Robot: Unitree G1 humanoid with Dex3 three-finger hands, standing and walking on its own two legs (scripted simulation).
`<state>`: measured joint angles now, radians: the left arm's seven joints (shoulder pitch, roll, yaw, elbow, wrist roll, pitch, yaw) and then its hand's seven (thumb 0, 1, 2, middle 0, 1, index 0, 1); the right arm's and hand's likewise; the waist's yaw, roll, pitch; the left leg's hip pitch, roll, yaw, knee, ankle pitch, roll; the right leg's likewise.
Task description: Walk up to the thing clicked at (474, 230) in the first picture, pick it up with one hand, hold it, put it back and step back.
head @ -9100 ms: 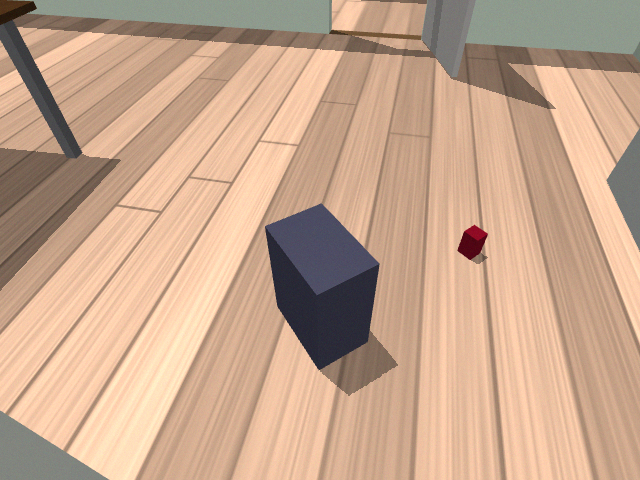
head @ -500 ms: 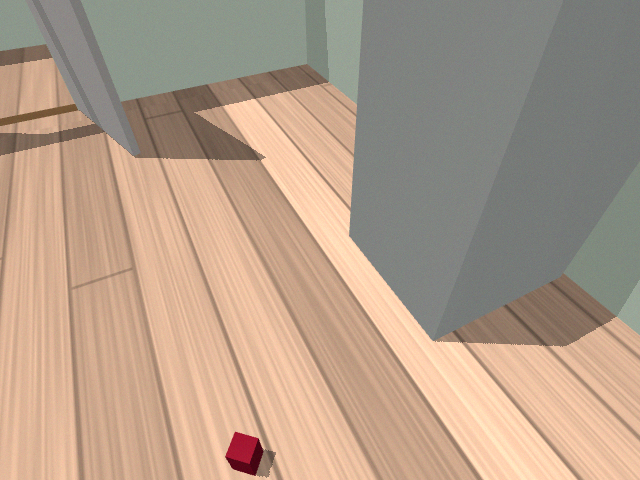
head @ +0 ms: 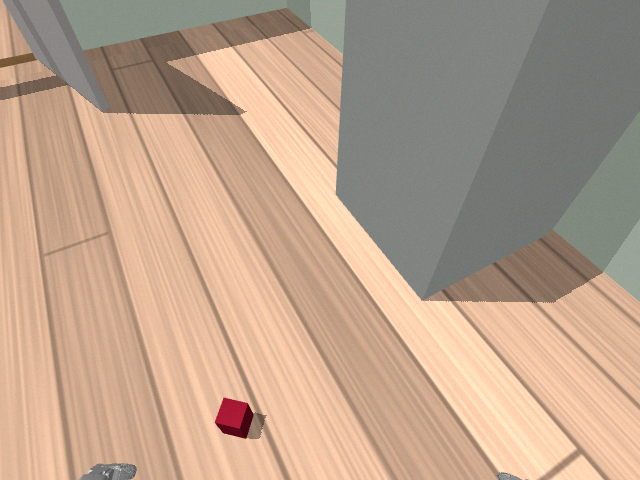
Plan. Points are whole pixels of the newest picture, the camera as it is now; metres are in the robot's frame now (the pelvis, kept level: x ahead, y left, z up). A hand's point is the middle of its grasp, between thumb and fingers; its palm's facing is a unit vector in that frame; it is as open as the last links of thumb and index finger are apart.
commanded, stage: rise first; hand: left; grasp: from above
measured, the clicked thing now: (235, 418) +0.41 +0.23 -0.69
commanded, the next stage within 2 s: none
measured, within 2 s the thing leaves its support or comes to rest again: neither
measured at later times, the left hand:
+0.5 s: hand out of the picture +0.15 +0.27 -0.21, palm faces -0.03 -0.82 -0.58, open 13.6 cm
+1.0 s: hand out of the picture +0.20 +0.30 -0.35, palm faces -0.14 -0.46 -0.88, open 13.6 cm
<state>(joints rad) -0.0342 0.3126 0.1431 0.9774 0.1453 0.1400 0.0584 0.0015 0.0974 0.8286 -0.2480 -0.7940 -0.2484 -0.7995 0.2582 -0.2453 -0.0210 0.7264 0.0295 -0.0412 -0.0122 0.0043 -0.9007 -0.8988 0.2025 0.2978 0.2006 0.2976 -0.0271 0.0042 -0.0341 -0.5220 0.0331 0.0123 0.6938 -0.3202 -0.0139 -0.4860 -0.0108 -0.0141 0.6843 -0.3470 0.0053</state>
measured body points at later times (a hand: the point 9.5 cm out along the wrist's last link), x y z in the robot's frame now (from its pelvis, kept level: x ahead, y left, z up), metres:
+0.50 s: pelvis +0.00 +0.00 -0.05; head +0.10 +0.02 +0.39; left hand +0.15 +0.31 -0.18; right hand +0.17 -0.24 -0.16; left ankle +0.01 +0.13 -0.72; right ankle -0.01 -0.12 -0.72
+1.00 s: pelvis -0.05 +0.00 -0.18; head +0.10 +0.02 +0.24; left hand +0.21 +0.32 -0.30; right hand +0.12 -0.26 -0.30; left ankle +0.01 +0.13 -0.72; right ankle -0.01 -0.12 -0.72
